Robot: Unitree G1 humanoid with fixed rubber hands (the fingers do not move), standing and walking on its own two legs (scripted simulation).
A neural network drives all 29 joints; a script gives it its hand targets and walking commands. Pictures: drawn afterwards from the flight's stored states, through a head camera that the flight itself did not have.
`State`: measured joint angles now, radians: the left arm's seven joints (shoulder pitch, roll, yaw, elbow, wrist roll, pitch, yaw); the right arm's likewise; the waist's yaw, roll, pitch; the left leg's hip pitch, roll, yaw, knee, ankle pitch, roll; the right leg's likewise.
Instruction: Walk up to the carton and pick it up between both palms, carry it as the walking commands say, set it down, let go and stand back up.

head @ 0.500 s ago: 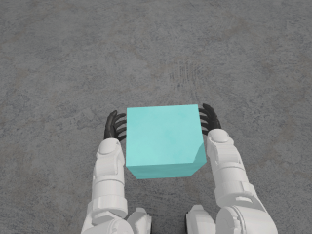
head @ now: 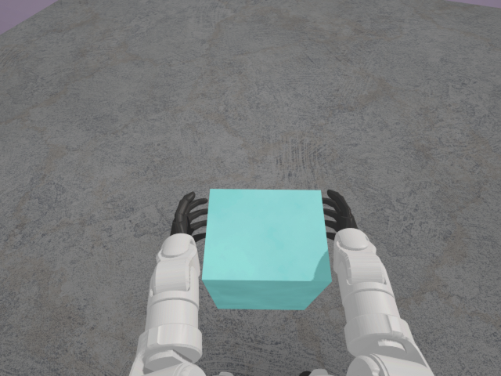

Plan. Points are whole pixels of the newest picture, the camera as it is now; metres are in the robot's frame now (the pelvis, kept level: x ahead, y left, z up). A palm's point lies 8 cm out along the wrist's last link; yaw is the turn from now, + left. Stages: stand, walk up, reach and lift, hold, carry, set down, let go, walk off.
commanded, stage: reach and lift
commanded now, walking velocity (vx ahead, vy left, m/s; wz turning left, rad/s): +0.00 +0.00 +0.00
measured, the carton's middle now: (262, 256) +0.34 +0.03 -0.08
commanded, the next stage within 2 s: none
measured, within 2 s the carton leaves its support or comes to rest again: neither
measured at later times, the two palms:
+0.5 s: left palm (168, 225) +0.32 +0.16 +0.07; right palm (352, 221) +0.35 -0.11 +0.06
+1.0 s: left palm (173, 224) +0.32 +0.15 +0.09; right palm (366, 226) +0.33 -0.12 +0.07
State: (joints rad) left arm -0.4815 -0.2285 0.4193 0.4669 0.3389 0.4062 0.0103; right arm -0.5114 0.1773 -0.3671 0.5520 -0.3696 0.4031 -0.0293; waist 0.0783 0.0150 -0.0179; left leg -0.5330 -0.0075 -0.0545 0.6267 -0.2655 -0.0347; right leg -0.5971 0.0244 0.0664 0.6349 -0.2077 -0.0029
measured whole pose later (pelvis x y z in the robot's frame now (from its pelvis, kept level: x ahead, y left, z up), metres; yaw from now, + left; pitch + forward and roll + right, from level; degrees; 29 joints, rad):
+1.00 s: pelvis +0.01 +0.00 +0.02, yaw +2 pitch -9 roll +0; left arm -0.43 -0.21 0.31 0.35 0.33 0.73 0.00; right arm -0.41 0.20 -0.29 0.36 -0.34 0.74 -0.03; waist 0.03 0.03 0.07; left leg -0.03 0.00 -0.09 0.41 -0.22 -0.03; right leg -0.08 0.02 0.03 0.41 -0.17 -0.01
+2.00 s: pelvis +0.01 +0.01 +0.02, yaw +1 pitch -9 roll +0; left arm -0.36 -0.18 0.23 0.32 0.30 0.75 0.01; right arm -0.34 0.17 -0.21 0.30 -0.31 0.78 -0.05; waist 0.00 0.02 0.05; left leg -0.03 0.00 -0.08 0.41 -0.22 -0.02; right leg -0.07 0.01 0.05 0.39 -0.16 0.01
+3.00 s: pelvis +0.01 +0.01 +0.02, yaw +0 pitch -9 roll +0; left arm -0.33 -0.17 0.21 0.29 0.29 0.76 0.01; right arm -0.33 0.17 -0.19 0.28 -0.30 0.79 -0.04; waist 0.01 0.02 0.05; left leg -0.02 -0.01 -0.07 0.40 -0.22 -0.01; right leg -0.07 0.01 0.06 0.39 -0.16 0.01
